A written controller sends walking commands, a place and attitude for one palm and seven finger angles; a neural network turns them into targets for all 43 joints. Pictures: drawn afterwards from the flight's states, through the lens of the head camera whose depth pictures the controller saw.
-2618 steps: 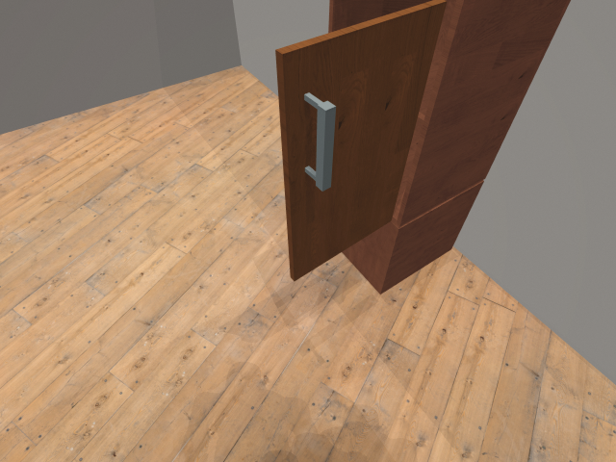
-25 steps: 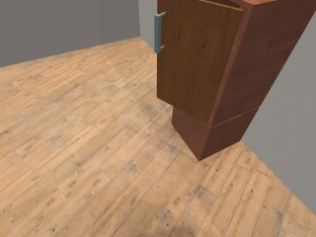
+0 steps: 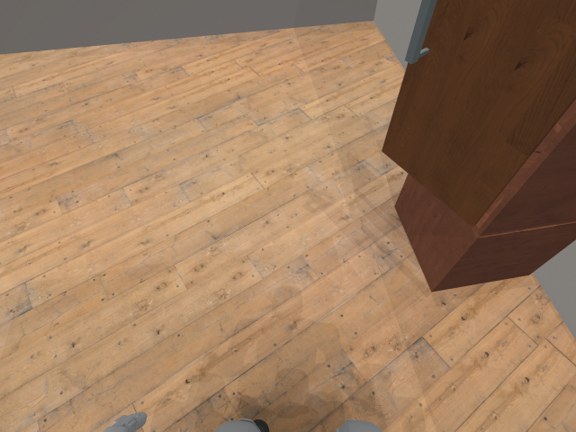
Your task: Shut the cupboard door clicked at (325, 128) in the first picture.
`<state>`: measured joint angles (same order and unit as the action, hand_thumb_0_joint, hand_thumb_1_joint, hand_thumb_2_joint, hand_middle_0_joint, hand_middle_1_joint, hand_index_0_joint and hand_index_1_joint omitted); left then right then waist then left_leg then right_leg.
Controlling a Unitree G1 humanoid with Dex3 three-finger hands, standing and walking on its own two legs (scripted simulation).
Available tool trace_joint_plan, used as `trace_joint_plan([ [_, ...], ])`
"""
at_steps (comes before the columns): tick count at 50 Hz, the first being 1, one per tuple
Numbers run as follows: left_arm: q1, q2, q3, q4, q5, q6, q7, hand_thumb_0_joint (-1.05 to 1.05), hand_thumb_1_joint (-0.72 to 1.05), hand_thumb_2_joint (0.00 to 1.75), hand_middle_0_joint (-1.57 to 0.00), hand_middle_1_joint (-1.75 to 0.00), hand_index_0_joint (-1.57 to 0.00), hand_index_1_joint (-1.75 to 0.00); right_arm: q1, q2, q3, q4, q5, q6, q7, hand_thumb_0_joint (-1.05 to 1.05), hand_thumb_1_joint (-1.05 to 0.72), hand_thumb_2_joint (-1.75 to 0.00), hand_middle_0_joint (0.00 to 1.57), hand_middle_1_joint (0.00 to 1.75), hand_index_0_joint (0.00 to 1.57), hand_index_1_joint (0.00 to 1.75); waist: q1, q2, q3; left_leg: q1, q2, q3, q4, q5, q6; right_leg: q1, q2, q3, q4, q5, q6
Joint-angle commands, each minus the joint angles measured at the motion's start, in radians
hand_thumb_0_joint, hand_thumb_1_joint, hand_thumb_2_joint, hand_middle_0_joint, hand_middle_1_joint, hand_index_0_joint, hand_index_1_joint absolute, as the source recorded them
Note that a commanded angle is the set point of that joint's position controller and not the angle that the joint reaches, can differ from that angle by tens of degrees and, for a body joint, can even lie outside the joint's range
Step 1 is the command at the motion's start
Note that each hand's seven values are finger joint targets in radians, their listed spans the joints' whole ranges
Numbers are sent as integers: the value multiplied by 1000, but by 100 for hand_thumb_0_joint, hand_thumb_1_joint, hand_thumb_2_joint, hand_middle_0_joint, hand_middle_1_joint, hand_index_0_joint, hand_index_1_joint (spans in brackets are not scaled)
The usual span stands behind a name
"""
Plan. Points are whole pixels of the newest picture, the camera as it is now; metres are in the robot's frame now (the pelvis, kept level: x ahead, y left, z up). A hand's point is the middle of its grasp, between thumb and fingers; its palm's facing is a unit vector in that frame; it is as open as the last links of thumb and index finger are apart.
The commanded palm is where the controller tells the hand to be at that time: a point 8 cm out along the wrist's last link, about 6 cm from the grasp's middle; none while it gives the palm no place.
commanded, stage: walk to a spot facing it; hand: left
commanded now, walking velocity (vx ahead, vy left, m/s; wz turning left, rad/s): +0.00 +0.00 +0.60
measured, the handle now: (429, 20) +0.88 -0.28 +0.09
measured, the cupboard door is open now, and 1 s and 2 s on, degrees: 25 25 25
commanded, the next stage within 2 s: turn to face it in 1.28 s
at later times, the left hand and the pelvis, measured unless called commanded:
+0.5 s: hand out of the picture -0.02 +0.22 -0.18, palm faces +0.36 -0.90 -0.26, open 7.4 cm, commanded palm none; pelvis +0.02 +0.00 -0.01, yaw +21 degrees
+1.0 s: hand out of the picture +0.05 +0.17 -0.16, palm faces +0.66 -0.72 -0.21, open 7.4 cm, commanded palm none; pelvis +0.17 +0.04 +0.01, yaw +41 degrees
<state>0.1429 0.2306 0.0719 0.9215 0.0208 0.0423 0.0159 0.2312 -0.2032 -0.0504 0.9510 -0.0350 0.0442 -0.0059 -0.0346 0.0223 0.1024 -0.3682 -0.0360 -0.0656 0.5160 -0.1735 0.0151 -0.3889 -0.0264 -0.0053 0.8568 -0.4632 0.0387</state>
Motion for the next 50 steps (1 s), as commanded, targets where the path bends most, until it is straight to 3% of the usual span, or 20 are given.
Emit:
trace_joint_plan([
  [1,145,80,20,-54,-6,-25,12,0,90,90,-20,-30,-20,-30,-34,-206,-65,-91,7,-6,-10,0,-90,-90,20,30,20,30,51,112,-175,29,175,-283,-130,70,106,213,38,-24,-312,132,0],
  [2,190,125,28,-51,0,-34,17,0,90,90,-20,-30,-20,-30,-54,-184,-64,-105,16,-4,-5,0,-90,-90,20,30,20,30,77,34,-174,-67,114,-246,-64,-27,57,329,-6,19,-472,189,-11],
  [4,135,249,46,-82,17,-35,25,0,90,90,-20,-30,-20,-30,-69,-116,-64,-131,15,-2,9,0,-90,-90,20,30,20,30,77,-272,-71,-270,-59,4,450,-403,-53,236,-459,437,-679,62,-207],
  [7,-13,156,27,-110,11,-45,30,0,90,90,-20,-30,-20,-30,-30,-123,-68,-103,10,16,25,0,-90,-90,20,30,20,30,-15,-193,-45,-247,46,-16,749,-285,-55,142,-341,201,-562,311,-204],
  [9,-6,155,24,-117,15,-51,28,0,90,90,-20,-30,-20,-30,-47,-104,-54,-114,16,14,34,0,-90,-90,20,30,20,30,-13,-200,-55,-195,55,45,647,-266,-73,183,-294,41,-490,558,-177],
  [14,128,213,44,-79,17,-46,24,0,90,90,-20,-30,-20,-30,-148,-81,-33,-152,23,8,39,0,-90,-90,20,30,20,30,62,-219,-90,-94,39,136,334,-294,-65,316,-316,-21,-404,788,-160],
  [18,139,224,53,-72,7,-44,7,0,90,90,-20,-30,-20,-30,-70,-120,-32,-143,18,-14,37,0,-90,-90,20,30,20,30,29,-195,-151,143,20,183,7,-173,-34,260,-303,-75,-309,514,-88],
  [19,135,198,50,-80,0,-41,0,0,90,90,-20,-30,-20,-30,5,-180,-47,-123,13,-23,36,0,-90,-90,20,30,20,30,-18,-60,-180,328,82,82,-113,-134,3,103,-261,-135,-148,343,-40],
  [20,115,121,34,-127,-5,-39,-16,0,90,90,-20,-30,-20,-30,89,-319,-81,-107,-3,-29,28,0,-90,-90,20,30,20,30,-68,319,-195,487,369,-347,-174,-68,139,-214,-96,-207,118,-144,35],
  [21,-20,114,16,-190,10,-37,-18,0,90,90,-20,-30,-20,-30,176,-340,-87,-78,-1,-27,17,0,-90,-90,20,30,20,30,-118,245,-145,439,464,-472,-235,-97,241,-340,-83,-91,230,-221,20],
  [23,-102,116,25,-189,11,-47,-21,0,90,90,-20,-30,-20,-30,135,-292,-68,-86,-1,-41,2,0,-90,-90,20,30,20,30,-88,229,-66,300,368,-414,-260,-291,201,-352,-109,-7,280,-69,12],
  [28,-13,107,22,-134,3,-52,-47,0,90,90,-20,-30,-20,-30,19,-245,-51,-116,2,-61,-5,0,-90,-90,20,30,20,30,-5,147,-91,235,240,-213,-234,-148,158,-177,-72,-26,44,67,26],
  [31,42,95,20,-121,4,-58,-51,0,90,90,-20,-30,-20,-30,-7,-243,-53,-110,1,-57,0,0,-90,-90,20,30,20,30,24,127,-74,115,211,-204,-209,-236,145,14,-17,-86,-156,118,30],
  [33,193,123,35,-73,8,-70,-50,0,90,90,-20,-30,-20,-30,-59,-222,-52,-114,8,-52,3,0,-90,-90,20,30,20,30,102,58,-91,-90,143,-165,-76,-343,105,313,18,-105,-300,181,27],
  [34,320,187,53,-44,15,-84,-37,0,90,90,-20,-30,-20,-30,-73,-167,-40,-131,20,-57,6,0,-90,-90,20,30,20,30,164,-128,-124,-266,39,-73,145,-413,55,519,-116,57,-459,14,-5],
  [35,400,286,69,-33,24,-90,-20,0,90,90,-20,-30,-20,-30,-66,-88,-25,-159,27,-65,11,0,-90,-90,20,30,20,30,198,-455,-163,-391,-62,37,516,-502,10,566,-421,478,-670,-232,-105],
  [36,349,264,60,-47,14,-88,-9,0,90,90,-20,-30,-20,-30,-85,-141,-39,-165,11,-61,18,0,-90,-90,20,30,20,30,154,-366,-86,-428,11,-29,720,-445,16,430,-480,605,-729,-351,-168],
  [37,269,227,55,-59,14,-88,1,0,90,90,-20,-30,-20,-30,-80,-124,-47,-145,8,-58,23,0,-90,-90,20,30,20,30,105,-288,-43,-437,54,-46,825,-344,16,337,-487,592,-741,-421,-173],
  [41,171,92,21,-52,14,-123,-1,0,90,90,-20,-30,-20,-30,-68,-66,-30,-89,9,-47,52,0,-90,-90,20,30,20,30,30,-191,-30,-341,120,37,731,-94,-21,272,-320,19,-640,276,-115],
  [50,299,117,23,32,11,-126,6,0,90,90,-20,-30,-20,-30,-246,-28,-3,-152,11,-51,75,0,-90,-90,20,30,20,30,73,-169,-16,-258,89,187,246,-77,17,463,-340,-212,-550,788,-105],
])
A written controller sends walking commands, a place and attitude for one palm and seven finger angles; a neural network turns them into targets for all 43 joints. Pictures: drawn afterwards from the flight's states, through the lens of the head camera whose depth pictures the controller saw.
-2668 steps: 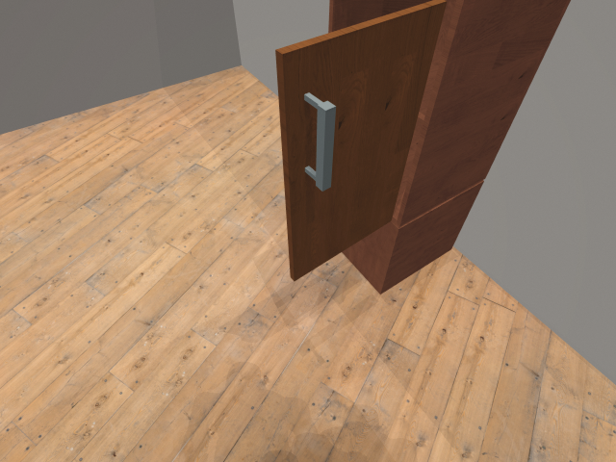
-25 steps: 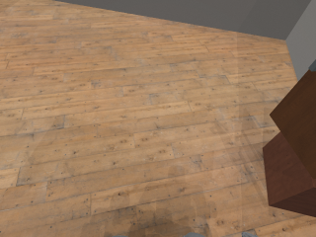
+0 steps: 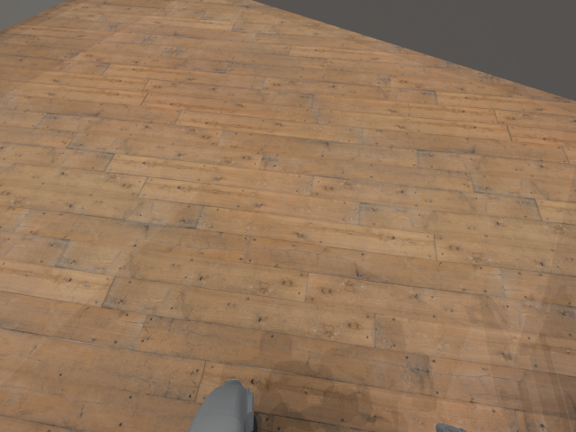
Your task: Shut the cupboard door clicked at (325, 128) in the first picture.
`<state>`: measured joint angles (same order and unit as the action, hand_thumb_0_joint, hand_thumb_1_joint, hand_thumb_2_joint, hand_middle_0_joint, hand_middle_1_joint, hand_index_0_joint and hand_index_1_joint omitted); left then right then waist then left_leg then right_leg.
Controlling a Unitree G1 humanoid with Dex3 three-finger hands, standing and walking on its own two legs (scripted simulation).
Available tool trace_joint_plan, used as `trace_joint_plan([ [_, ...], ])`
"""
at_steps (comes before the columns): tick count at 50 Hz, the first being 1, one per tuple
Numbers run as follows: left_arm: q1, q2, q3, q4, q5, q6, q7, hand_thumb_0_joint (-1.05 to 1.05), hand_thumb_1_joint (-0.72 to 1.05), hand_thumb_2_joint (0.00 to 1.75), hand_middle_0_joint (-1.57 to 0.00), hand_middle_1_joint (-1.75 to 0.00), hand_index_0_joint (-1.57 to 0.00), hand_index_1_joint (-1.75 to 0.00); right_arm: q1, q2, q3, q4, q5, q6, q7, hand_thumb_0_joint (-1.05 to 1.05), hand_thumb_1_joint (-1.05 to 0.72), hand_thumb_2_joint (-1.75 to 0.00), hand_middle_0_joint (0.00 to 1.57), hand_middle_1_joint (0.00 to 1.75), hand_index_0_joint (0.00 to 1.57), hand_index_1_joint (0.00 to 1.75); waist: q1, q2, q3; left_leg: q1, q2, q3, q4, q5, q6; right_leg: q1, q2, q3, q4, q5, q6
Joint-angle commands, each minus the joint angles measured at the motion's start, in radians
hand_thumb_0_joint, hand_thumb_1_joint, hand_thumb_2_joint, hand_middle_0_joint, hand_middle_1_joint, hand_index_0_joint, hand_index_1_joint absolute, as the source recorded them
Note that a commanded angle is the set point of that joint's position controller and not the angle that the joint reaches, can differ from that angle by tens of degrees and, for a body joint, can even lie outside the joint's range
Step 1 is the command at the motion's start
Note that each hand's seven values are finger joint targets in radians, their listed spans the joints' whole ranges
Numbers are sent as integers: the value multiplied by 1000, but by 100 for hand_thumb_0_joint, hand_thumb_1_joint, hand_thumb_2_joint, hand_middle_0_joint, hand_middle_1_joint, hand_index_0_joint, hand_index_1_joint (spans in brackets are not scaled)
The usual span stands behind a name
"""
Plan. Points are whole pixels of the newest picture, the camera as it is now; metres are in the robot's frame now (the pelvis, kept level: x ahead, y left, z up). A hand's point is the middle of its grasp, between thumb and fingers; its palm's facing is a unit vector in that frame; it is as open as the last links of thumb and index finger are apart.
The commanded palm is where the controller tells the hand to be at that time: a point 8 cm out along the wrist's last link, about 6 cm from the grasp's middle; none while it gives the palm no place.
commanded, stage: walk to a spot facing it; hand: left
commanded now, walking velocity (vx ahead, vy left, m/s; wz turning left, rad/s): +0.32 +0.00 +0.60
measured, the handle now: out of the picture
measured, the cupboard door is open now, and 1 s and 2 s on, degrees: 25 25 25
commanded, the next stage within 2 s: turn to face it in 0.28 s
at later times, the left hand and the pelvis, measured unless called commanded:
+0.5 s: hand (170, 300) +0.33 +0.24 -0.14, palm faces +0.17 -0.95 -0.25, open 7.4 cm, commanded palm none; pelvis +0.22 +0.02 -0.01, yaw +11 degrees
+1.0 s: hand (178, 295) +0.36 +0.24 -0.19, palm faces +0.04 -0.98 -0.21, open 7.3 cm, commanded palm none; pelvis +0.31 +0.04 -0.01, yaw -3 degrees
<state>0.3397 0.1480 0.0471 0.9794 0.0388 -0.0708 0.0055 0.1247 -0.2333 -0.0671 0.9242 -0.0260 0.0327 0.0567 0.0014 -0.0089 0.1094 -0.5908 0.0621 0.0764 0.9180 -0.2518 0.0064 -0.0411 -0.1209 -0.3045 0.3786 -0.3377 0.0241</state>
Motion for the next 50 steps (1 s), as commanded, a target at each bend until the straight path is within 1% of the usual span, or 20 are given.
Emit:
trace_joint_plan([
  [1,85,212,51,-29,-8,-12,16,0,90,90,-20,-30,-20,-30,-118,-8,10,-124,2,-40,11,0,-90,-90,20,30,20,30,16,-134,-28,14,-27,62,-179,-13,40,110,-253,68,-44,719,-90],
  [3,39,250,61,-42,-10,-9,13,0,90,90,-20,-30,-20,-30,-4,-42,-3,-103,0,-47,0,0,-90,-90,20,30,20,30,-48,-146,-89,201,-83,105,-227,-54,72,74,-261,26,111,873,-82],
  [5,1,255,65,-62,-20,1,2,0,90,90,-20,-30,-20,-30,241,-139,-34,-42,-9,-51,-17,0,-90,-90,20,30,20,30,-181,-36,-227,627,-86,50,-352,16,106,-159,-202,-16,515,664,-33],
  [6,21,189,61,-106,-32,10,-19,0,90,90,-20,-30,-20,-30,338,-287,-72,-25,-20,-57,-31,0,-90,-90,20,30,20,30,-197,264,-324,853,232,-467,-442,74,243,-508,-23,21,894,-95,30],
  [7,-104,190,44,-184,-29,16,-16,0,90,90,-20,-30,-20,-30,377,-339,-75,-23,2,-53,-45,0,-90,-90,20,30,20,30,-203,167,-317,836,362,-696,-578,119,306,-666,15,198,1024,-258,25],
  [8,-139,171,49,-204,-26,11,-10,0,90,90,-20,-30,-20,-30,298,-322,-71,-44,2,-57,-55,0,-90,-90,20,30,20,30,-154,44,-225,678,371,-638,-608,-13,294,-695,-19,262,1025,-190,16],
  [10,-105,160,57,-150,-10,25,-14,0,90,90,-20,-30,-20,-30,148,-209,-36,-88,0,-74,-66,0,-90,-90,20,30,20,30,-88,187,-146,450,246,-479,-650,-118,212,-623,-62,312,953,-69,20],
  [12,-44,151,59,-116,-2,39,-22,0,90,90,-20,-30,-20,-30,94,-154,-17,-89,-2,-88,-69,0,-90,-90,20,30,20,30,-24,166,-142,387,177,-363,-641,30,191,-546,-52,313,847,-15,30],
  [19,-187,139,42,-179,-11,56,-24,0,90,90,-20,-30,-20,-30,145,-148,-20,-50,2,-86,-64,0,-90,-90,20,30,20,30,-22,91,-111,406,124,-294,-634,271,202,-497,12,280,472,92,63],
  [25,-69,131,17,-100,-14,36,-9,0,90,90,-20,-30,-20,-30,178,-83,-3,21,8,-74,-79,0,-90,-90,20,30,20,30,35,56,-132,380,80,-149,-439,352,94,-110,86,237,121,286,3],
  [26,-2,179,26,-74,-13,27,-4,0,90,90,-20,-30,-20,-30,198,-60,4,30,13,-76,-75,0,-90,-90,20,30,20,30,61,-21,-161,300,39,-113,-336,224,54,33,26,330,97,424,-24],
  [28,88,276,39,-42,-15,16,6,0,90,90,-20,-30,-20,-30,258,-14,9,21,21,-67,-77,0,-90,-90,20,30,20,30,57,-254,-195,143,-98,-17,53,-411,-12,116,-305,719,-26,789,-239],
  [29,29,255,37,-47,-19,17,11,0,90,90,-20,-30,-20,-30,252,-29,11,27,15,-55,-84,0,-90,-90,20,30,20,30,38,-324,-207,130,-54,-88,129,-412,-17,68,-277,754,-53,768,-275],
  [34,-114,199,46,-76,-16,49,20,0,90,90,-20,-30,-20,-30,162,-2,17,27,14,-23,-79,0,-90,-90,20,30,20,30,-10,-87,-171,171,-19,-65,87,-208,-51,-108,-127,533,-53,651,-221],
  [42,-112,224,76,-89,-11,77,13,0,90,90,-20,-30,-20,-30,93,-23,4,-46,20,-21,-89,0,-90,-90,20,30,20,30,3,-146,-190,228,-50,-77,-202,-151,-61,-119,-79,638,-22,487,-203],
  [44,-148,225,79,-104,-19,87,11,0,90,90,-20,-30,-20,-30,150,-35,5,-35,22,-31,-95,0,-90,-90,20,30,20,30,-35,-128,-195,379,-55,-78,-386,-28,-56,-216,-44,637,20,384,-157],
  [45,-164,204,74,-117,-25,92,8,0,90,90,-20,-30,-20,-30,178,-64,0,-30,20,-40,-99,0,-90,-90,20,30,20,30,-52,-90,-190,511,-19,-86,-501,28,-48,-327,7,606,64,285,-113],
  [47,-153,135,56,-154,-32,98,-9,0,90,90,-20,-30,-20,-30,189,-204,-23,-62,2,-40,-103,0,-90,-90,20,30,20,30,-56,306,-144,529,369,-450,-673,94,121,-522,190,356,406,-242,-9],
  [48,-171,167,62,-167,-23,101,-18,0,90,90,-20,-30,-20,-30,154,-206,-19,-80,-6,-37,-106,0,-90,-90,20,30,20,30,-49,205,-103,438,406,-457,-679,108,189,-511,149,353,557,-250,3],
  [50,-151,176,75,-139,-16,114,-29,0,90,90,-20,-30,-20,-30,73,-170,-10,-98,-8,-37,-107,0,-90,-90,20,30,20,30,0,199,-85,420,319,-297,-636,289,167,-516,115,342,725,-173,20],
])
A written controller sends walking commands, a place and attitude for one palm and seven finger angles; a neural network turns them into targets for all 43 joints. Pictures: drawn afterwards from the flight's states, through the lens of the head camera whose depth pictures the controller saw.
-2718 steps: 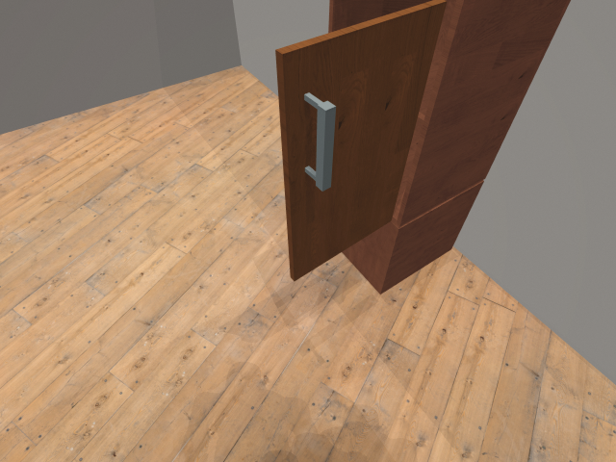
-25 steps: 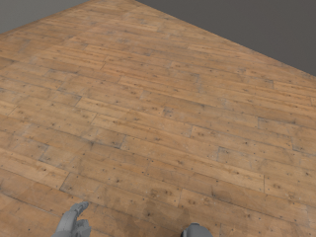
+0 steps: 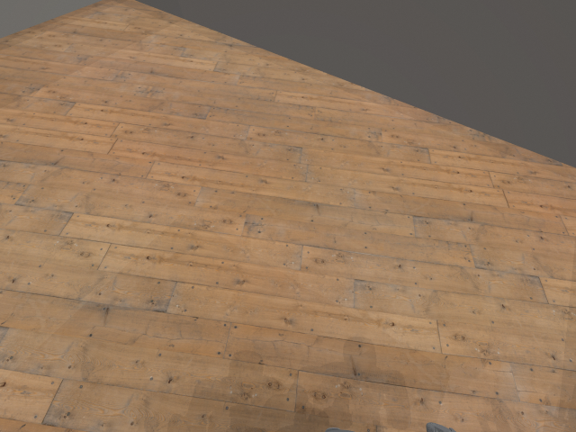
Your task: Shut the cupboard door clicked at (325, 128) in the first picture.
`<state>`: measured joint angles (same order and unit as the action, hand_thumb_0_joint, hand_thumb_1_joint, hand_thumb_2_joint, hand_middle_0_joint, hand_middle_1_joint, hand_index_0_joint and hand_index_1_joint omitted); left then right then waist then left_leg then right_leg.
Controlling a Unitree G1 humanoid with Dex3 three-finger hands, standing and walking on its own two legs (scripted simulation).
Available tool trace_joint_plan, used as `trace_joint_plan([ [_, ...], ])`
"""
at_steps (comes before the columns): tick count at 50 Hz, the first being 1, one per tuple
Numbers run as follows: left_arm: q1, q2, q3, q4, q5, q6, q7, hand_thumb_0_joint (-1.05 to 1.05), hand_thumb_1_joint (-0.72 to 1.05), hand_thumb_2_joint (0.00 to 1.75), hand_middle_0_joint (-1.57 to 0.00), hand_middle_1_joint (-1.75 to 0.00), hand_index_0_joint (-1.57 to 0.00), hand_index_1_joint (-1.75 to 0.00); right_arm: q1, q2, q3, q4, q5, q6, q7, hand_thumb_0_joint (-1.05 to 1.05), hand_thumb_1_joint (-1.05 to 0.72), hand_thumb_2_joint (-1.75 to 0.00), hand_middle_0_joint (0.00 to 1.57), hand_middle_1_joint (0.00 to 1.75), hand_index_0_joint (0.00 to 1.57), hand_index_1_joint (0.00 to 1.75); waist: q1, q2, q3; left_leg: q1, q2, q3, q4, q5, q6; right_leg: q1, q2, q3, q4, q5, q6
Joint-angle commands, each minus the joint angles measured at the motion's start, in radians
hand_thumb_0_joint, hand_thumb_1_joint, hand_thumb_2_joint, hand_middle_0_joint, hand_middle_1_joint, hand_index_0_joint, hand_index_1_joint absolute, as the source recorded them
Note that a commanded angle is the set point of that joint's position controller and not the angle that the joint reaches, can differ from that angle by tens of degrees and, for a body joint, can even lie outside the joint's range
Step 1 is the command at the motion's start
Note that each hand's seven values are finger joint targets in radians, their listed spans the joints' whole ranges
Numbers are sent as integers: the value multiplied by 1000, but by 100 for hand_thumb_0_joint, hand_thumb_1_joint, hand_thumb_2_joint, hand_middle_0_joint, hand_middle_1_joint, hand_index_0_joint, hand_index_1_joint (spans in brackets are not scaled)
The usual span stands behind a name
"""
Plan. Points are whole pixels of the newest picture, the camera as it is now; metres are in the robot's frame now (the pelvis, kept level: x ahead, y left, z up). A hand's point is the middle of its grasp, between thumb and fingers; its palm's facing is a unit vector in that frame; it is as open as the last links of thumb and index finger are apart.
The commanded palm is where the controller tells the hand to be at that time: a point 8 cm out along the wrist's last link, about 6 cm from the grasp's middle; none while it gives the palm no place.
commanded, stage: turn to face it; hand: left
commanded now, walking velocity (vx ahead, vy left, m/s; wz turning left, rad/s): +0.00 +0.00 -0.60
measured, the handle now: out of the picture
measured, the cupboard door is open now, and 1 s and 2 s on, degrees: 25 25 25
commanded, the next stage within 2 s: none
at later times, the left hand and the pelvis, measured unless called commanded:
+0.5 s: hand (199, 399) +0.18 +0.15 -0.15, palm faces -0.30 -0.92 -0.25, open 7.4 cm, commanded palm none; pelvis +0.02 -0.02 +0.00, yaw -18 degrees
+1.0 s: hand (255, 350) +0.26 +0.07 -0.15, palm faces -0.57 -0.77 -0.27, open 7.4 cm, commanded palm none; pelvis +0.04 -0.02 -0.01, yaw -36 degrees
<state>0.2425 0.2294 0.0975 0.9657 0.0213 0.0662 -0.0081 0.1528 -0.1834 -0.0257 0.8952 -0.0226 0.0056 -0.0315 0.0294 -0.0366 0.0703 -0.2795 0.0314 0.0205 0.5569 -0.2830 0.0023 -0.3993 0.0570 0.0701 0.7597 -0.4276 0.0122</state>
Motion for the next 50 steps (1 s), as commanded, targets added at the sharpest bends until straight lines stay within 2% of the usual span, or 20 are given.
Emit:
trace_joint_plan([
  [1,-41,90,22,-119,-1,-16,-21,0,90,90,-20,-30,-20,-30,18,-207,-46,-80,-10,-8,-19,0,-90,-90,20,30,20,30,-16,206,-47,110,314,-157,-257,351,156,-140,-74,-48,349,-54,39],
  [9,-104,61,-2,-160,-2,-18,-33,0,90,90,-20,-30,-20,-30,79,-238,-69,-55,-8,-1,-5,0,-90,-90,20,30,20,30,-57,253,-70,179,314,16,-158,471,128,0,-68,-160,12,2,30],
  [12,-46,86,2,-150,0,-32,-31,0,90,90,-20,-30,-20,-30,63,-250,-76,-59,-2,5,3,0,-90,-90,20,30,20,30,-24,223,-89,127,282,70,-22,442,63,160,-45,-192,-219,173,6],
  [13,21,125,10,-132,2,-40,-28,0,90,90,-20,-30,-20,-30,48,-243,-77,-67,4,5,7,0,-90,-90,20,30,20,30,13,145,-121,52,244,111,104,341,15,292,-86,-138,-334,311,-16],
  [14,73,233,31,-117,12,-52,-14,0,90,90,-20,-30,-20,-30,43,-171,-65,-98,14,5,13,0,-90,-90,20,30,20,30,35,-137,-151,-184,119,189,320,-17,-51,469,-318,163,-403,578,-102],
  [15,120,289,34,-106,-1,-52,-2,0,90,90,-20,-30,-20,-30,-20,-157,-49,-138,15,15,10,0,-90,-90,20,30,20,30,67,-225,-130,-299,38,93,514,-382,-73,419,-469,330,-415,801,-227],
  [17,20,252,36,-126,1,-42,20,0,90,90,-20,-30,-20,-30,-41,-170,-53,-128,15,26,1,0,-90,-90,20,30,20,30,31,-207,-95,-362,76,-42,648,-279,-66,331,-414,345,-447,514,-256],
  [20,-95,206,16,-168,7,-42,17,0,90,90,-20,-30,-20,-30,1,-157,-48,-98,9,23,13,0,-90,-90,20,30,20,30,-26,-130,-88,-244,70,-10,521,-166,-84,217,-304,167,-404,513,-195],
  [25,-98,227,25,-170,9,-33,8,0,90,90,-20,-30,-20,-30,50,-141,-44,-93,14,18,13,0,-90,-90,20,30,20,30,-28,-132,-94,-118,12,27,235,-136,-79,170,-268,214,-386,429,-185],
  [28,-148,208,26,-177,-1,-24,7,0,90,90,-20,-30,-20,-30,169,-154,-44,-65,15,1,4,0,-90,-90,20,30,20,30,-89,-113,-122,73,7,28,-57,33,-71,90,-222,214,-296,370,-117],
  [29,-137,158,15,-195,-11,-16,3,0,90,90,-20,-30,-20,-30,190,-213,-50,-58,7,-12,-1,0,-90,-90,20,30,20,30,-89,54,-133,171,110,-96,-210,24,-33,-22,-125,150,-190,236,-60],
  [30,-108,94,3,-214,-19,-13,-9,0,90,90,-20,-30,-20,-30,196,-317,-68,-71,-9,-16,-4,0,-90,-90,20,30,20,30,-82,365,-128,220,361,-364,-299,85,77,-162,11,-9,40,-71,4],
  [31,-134,118,2,-231,-10,-21,-15,0,90,90,-20,-30,-20,-30,197,-331,-66,-91,-11,-12,-10,0,-90,-90,20,30,20,30,-90,294,-113,116,460,-424,-303,143,166,-132,-25,-30,233,-195,9],
  [36,-141,90,2,-186,-7,-8,-38,0,90,90,-20,-30,-20,-30,105,-235,-45,-95,-12,-14,-16,0,-90,-90,20,30,20,30,-43,233,-99,181,294,-66,-192,527,122,-121,-82,-86,313,-67,46],
  [42,-171,73,-12,-195,-7,-19,-37,0,90,90,-20,-30,-20,-30,154,-262,-68,-58,-7,-2,-3,0,-90,-90,20,30,20,30,-79,277,-128,230,322,28,-106,579,110,29,-50,-168,-30,-28,19],
  [44,-111,85,-7,-174,-7,-24,-34,0,90,90,-20,-30,-20,-30,118,-267,-74,-64,-3,4,2,0,-90,-90,20,30,20,30,-40,254,-124,152,306,72,-44,458,63,157,-41,-187,-208,126,5],
  [45,-48,116,2,-155,-3,-30,-30,0,90,90,-20,-30,-20,-30,103,-261,-77,-69,4,5,6,0,-90,-90,20,30,20,30,-8,189,-136,64,276,100,54,350,20,290,-62,-157,-337,245,-11],
  [47,67,285,34,-118,3,-46,-3,0,90,90,-20,-30,-20,-30,15,-145,-50,-144,11,13,15,0,-90,-90,20,30,20,30,58,-248,-115,-325,57,141,455,-370,-82,446,-449,320,-425,758,-188],
  [48,72,280,35,-118,-6,-44,10,0,90,90,-20,-30,-20,-30,-3,-168,-47,-135,11,29,2,0,-90,-90,20,30,20,30,56,-187,-113,-348,72,2,577,-338,-75,382,-450,329,-435,697,-243],
  [50,-54,219,24,-144,-3,-41,18,0,90,90,-20,-30,-20,-30,-4,-179,-52,-110,10,26,1,0,-90,-90,20,30,20,30,4,-208,-60,-376,93,-47,632,-221,-79,314,-363,265,-443,523,-228],
])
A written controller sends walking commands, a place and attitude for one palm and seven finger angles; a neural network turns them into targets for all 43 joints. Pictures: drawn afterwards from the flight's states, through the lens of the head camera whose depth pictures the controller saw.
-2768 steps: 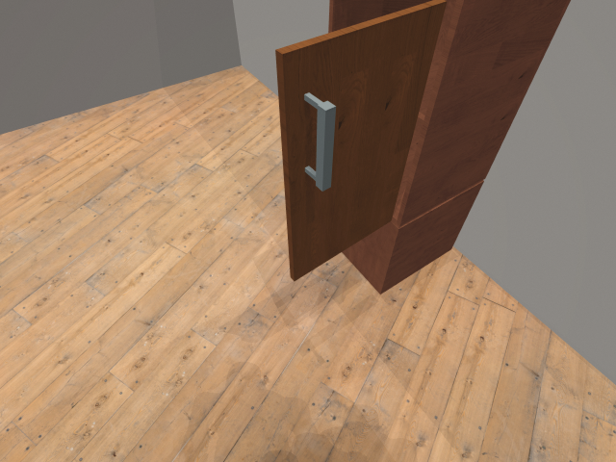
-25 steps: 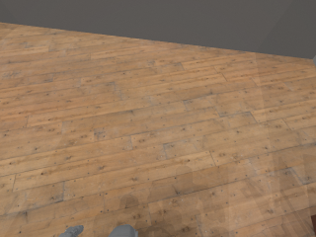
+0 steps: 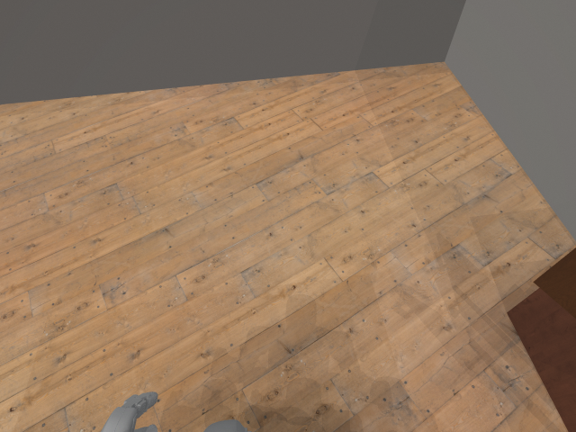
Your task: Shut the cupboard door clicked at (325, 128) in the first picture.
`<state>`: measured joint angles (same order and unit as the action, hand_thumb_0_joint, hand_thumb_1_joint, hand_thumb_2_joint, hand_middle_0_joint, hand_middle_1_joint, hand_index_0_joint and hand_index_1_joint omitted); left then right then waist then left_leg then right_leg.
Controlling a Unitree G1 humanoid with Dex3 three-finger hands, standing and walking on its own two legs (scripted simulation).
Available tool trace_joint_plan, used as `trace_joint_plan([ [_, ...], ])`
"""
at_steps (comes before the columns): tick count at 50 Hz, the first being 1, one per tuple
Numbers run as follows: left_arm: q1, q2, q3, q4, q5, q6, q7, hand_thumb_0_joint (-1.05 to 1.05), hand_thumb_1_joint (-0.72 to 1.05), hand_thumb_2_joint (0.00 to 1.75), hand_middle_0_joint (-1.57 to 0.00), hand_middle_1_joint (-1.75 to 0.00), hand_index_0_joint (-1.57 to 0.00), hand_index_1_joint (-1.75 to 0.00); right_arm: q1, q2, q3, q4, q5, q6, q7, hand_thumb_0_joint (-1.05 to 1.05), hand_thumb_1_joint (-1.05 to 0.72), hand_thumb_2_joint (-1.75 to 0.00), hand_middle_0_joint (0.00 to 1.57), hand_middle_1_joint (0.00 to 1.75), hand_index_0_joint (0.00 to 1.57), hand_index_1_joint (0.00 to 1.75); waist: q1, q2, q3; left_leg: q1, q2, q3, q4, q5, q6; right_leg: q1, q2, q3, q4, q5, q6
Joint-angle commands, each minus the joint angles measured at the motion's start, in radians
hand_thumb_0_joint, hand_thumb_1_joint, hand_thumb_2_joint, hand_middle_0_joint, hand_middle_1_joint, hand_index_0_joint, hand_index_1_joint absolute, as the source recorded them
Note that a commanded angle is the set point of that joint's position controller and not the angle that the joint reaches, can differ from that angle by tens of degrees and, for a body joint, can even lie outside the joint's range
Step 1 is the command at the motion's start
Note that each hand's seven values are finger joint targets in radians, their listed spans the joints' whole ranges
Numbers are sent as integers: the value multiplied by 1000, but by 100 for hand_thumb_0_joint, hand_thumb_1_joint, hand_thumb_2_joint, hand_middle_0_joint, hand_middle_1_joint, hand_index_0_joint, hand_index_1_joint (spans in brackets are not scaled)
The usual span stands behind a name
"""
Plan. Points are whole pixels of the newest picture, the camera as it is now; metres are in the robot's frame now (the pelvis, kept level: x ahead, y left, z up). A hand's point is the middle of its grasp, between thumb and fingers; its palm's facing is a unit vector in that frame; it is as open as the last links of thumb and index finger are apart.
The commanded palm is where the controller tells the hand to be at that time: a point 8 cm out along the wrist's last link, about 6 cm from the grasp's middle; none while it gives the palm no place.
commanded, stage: turn to face it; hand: left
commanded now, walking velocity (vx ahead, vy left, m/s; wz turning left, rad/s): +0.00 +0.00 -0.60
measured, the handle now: out of the picture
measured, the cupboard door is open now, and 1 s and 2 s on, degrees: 25 25 25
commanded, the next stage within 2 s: take the last steps up to it in 1.52 s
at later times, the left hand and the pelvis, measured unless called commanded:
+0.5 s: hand (173, 402) +0.18 +0.20 -0.15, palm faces -0.25 -0.95 -0.20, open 7.4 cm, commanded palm none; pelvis +0.03 +0.02 +0.02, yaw -17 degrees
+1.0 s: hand (217, 372) +0.23 +0.14 -0.17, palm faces -0.52 -0.83 -0.20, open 7.4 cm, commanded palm none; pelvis +0.05 +0.01 +0.00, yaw -35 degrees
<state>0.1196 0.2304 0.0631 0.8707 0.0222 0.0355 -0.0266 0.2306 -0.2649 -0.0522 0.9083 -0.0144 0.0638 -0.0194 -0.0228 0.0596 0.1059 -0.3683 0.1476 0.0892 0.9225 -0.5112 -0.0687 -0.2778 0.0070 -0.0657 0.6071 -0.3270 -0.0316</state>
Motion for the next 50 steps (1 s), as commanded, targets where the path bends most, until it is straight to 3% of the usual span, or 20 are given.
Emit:
trace_joint_plan([
  [1,33,193,49,-63,-3,-11,36,0,90,90,-20,-30,-20,-30,-72,-92,-27,-109,-1,-33,-5,0,-90,-90,20,30,20,30,31,-246,-105,-244,-26,-107,242,63,-15,164,-267,334,-268,447,-163],
  [4,30,198,50,-65,3,-17,35,0,90,90,-20,-30,-20,-30,-45,-64,-20,-98,0,-33,1,0,-90,-90,20,30,20,30,20,-199,-157,-149,-61,-66,86,89,-24,158,-229,289,-229,509,-151],
  [9,42,213,62,-60,6,-9,32,0,90,90,-20,-30,-20,-30,-56,-57,-18,-119,8,-44,-4,0,-90,-90,20,30,20,30,28,-223,-147,-50,-104,-60,-165,88,-14,116,-219,379,-198,497,-153],
  [12,-4,191,59,-66,-4,1,29,0,90,90,-20,-30,-20,-30,55,-74,-19,-87,9,-56,-11,0,-90,-90,20,30,20,30,-33,-186,-165,180,-105,-63,-464,295,0,-10,-152,370,-107,374,-68],
  [13,15,143,49,-85,-13,8,24,0,90,90,-20,-30,-20,-30,79,-143,-28,-85,-2,-69,-16,0,-90,-90,20,30,20,30,-33,-13,-183,294,33,-204,-586,318,50,-142,-43,291,2,184,-11],
  [14,47,89,38,-103,-19,10,13,0,90,90,-20,-30,-20,-30,89,-237,-45,-98,-15,-69,-18,0,-90,-90,20,30,20,30,-26,262,-184,344,280,-441,-645,415,173,-284,68,129,236,-235,47],
  [15,24,119,41,-110,-6,8,8,0,90,90,-20,-30,-20,-30,87,-237,-42,-109,-18,-68,-22,0,-90,-90,20,30,20,30,-37,188,-167,259,354,-476,-650,423,245,-271,27,120,429,-315,54],
  [18,15,113,48,-82,-3,13,-11,0,90,90,-20,-30,-20,-30,-24,-168,-24,-137,-21,-71,-25,0,-90,-90,20,30,20,30,18,135,-123,223,231,-240,-591,636,219,-271,-31,92,539,-205,81],
  [20,6,91,39,-81,-6,21,-18,0,90,90,-20,-30,-20,-30,-10,-155,-22,-125,-20,-67,-25,0,-90,-90,20,30,20,30,10,141,-133,261,187,-133,-554,730,202,-233,-31,49,447,-179,89],
  [27,-10,81,28,-88,-4,13,-20,0,90,90,-20,-30,-20,-30,16,-188,-44,-95,-16,-53,-10,0,-90,-90,20,30,20,30,-7,173,-134,233,208,-33,-482,653,174,-56,-3,-40,110,-103,63],
  [29,79,107,35,-60,-4,5,-17,0,90,90,-20,-30,-20,-30,-19,-192,-49,-99,-8,-49,-5,0,-90,-90,20,30,20,30,46,121,-154,146,177,25,-353,541,109,117,1,-46,-111,95,43],
  [30,148,176,48,-38,3,-6,-9,0,90,90,-20,-30,-20,-30,-23,-153,-47,-110,0,-48,1,0,-90,-90,20,30,20,30,79,-45,-178,17,111,70,-193,359,49,265,-110,94,-230,221,5],
  [31,194,286,70,-22,9,-17,8,0,90,90,-20,-30,-20,-30,-75,-66,-24,-162,3,-47,6,0,-90,-90,20,30,20,30,110,-388,-151,-252,-55,107,46,-133,-9,341,-365,459,-287,502,-111],
  [32,232,306,68,-15,-7,-13,19,0,90,90,-20,-30,-20,-30,-104,-103,-19,-180,1,-32,-2,0,-90,-90,20,30,20,30,130,-294,-149,-243,-51,-41,184,-142,-5,237,-431,500,-281,573,-191],
  [37,29,192,45,-63,0,-17,36,0,90,90,-20,-30,-20,-30,-61,-86,-21,-105,0,-33,1,0,-90,-90,20,30,20,30,18,-216,-149,-187,-36,-86,186,93,-22,146,-241,300,-245,468,-149],
  [42,66,216,52,-50,6,-14,30,0,90,90,-20,-30,-20,-30,-79,-66,-17,-120,5,-37,2,0,-90,-90,20,30,20,30,38,-185,-143,-105,-93,-59,-60,87,-21,116,-226,373,-239,418,-162],
  [46,25,215,57,-54,-3,-3,28,0,90,90,-20,-30,-20,-30,11,-71,-15,-99,11,-52,-11,0,-90,-90,20,30,20,30,-4,-219,-162,85,-123,-51,-358,215,-8,46,-178,400,-158,433,-104],
  [47,9,192,53,-56,-7,0,27,0,90,90,-20,-30,-20,-30,50,-85,-18,-83,10,-58,-12,0,-90,-90,20,30,20,30,-24,-180,-173,192,-102,-65,-483,297,1,-19,-139,378,-112,360,-61],
  [49,36,94,35,-98,-18,8,12,0,90,90,-20,-30,-20,-30,95,-239,-43,-93,-14,-68,-19,0,-90,-90,20,30,20,30,-30,259,-171,327,283,-435,-649,411,175,-282,70,133,227,-234,47],
  [50,23,125,40,-96,-4,9,9,0,90,90,-20,-30,-20,-30,85,-228,-38,-97,-18,-68,-19,0,-90,-90,20,30,20,30,-33,202,-169,247,344,-457,-660,381,236,-263,28,120,417,-305,54],
])
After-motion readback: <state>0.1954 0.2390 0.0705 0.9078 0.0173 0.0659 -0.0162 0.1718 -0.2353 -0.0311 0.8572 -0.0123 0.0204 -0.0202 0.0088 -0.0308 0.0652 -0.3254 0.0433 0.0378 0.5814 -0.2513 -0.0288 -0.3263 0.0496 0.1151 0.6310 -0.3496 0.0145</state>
